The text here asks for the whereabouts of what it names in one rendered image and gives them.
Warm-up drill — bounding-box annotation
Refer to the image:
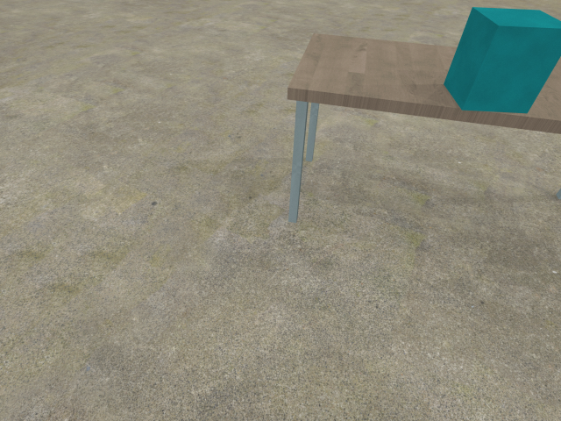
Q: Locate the table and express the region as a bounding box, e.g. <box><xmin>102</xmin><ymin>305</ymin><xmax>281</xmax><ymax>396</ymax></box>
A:
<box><xmin>288</xmin><ymin>33</ymin><xmax>561</xmax><ymax>223</ymax></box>

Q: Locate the carton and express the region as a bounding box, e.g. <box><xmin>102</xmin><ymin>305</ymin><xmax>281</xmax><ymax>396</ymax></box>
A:
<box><xmin>444</xmin><ymin>7</ymin><xmax>561</xmax><ymax>113</ymax></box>

